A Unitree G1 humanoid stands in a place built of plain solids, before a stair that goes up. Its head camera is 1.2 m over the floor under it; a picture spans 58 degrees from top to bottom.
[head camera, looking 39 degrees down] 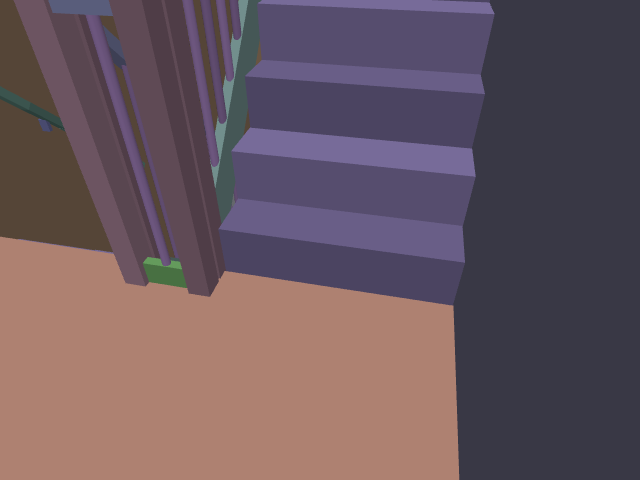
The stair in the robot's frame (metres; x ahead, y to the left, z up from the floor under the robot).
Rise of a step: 0.21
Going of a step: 0.21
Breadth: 0.90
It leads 12 degrees to the right of straight ahead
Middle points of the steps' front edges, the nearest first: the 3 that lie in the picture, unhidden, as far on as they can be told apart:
1.19 -0.06 0.21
1.40 -0.10 0.43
1.61 -0.15 0.64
